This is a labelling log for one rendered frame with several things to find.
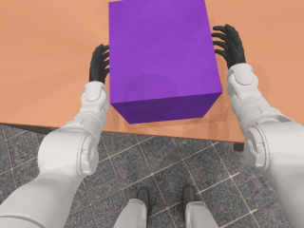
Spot robot right upper arm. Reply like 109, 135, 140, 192
243, 121, 304, 228

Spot left robot thigh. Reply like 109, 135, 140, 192
113, 202, 147, 228

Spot right robot forearm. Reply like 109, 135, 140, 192
226, 63, 304, 136

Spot right robot hand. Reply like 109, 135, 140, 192
211, 24, 246, 69

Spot robot left foot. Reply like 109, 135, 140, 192
137, 186, 150, 225

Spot left robot forearm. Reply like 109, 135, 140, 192
37, 81, 110, 170

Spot carton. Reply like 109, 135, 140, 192
108, 0, 222, 124

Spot robot left upper arm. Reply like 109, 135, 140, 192
0, 131, 99, 228

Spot left robot hand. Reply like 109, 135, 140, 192
88, 44, 109, 85

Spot table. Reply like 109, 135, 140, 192
0, 0, 304, 152

